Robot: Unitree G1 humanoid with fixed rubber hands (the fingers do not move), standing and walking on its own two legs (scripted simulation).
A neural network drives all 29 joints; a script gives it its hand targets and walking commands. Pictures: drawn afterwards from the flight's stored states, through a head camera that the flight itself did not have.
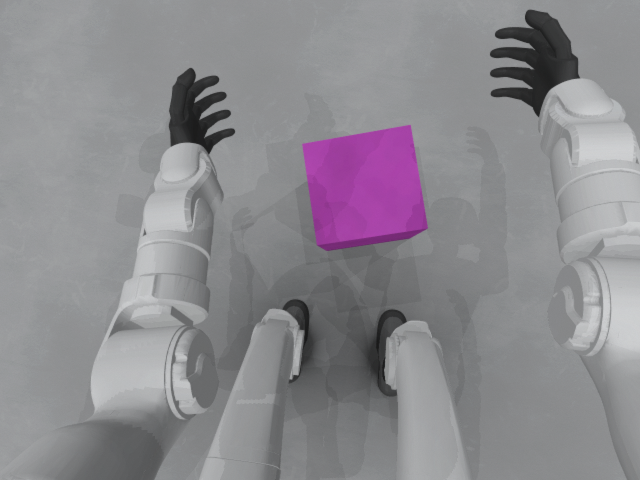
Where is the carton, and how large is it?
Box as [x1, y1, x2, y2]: [302, 125, 427, 250]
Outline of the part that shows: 410,125 302,144 317,245 326,250 409,238 427,228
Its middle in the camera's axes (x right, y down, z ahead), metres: +0.10 -0.11 +0.86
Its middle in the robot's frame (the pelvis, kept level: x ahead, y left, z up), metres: +0.49 +0.00 -0.52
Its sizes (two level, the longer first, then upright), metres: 0.210 0.200 0.250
